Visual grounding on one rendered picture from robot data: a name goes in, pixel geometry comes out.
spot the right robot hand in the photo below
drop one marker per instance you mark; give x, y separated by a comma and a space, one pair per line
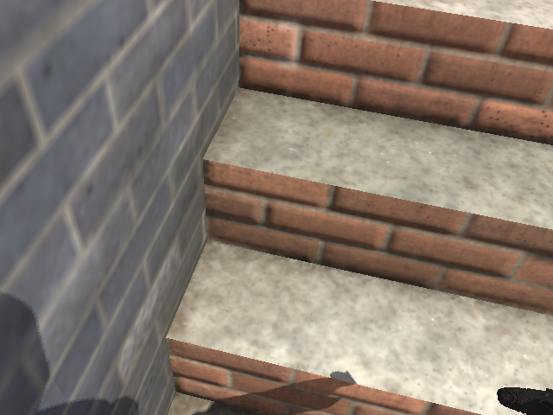
529, 401

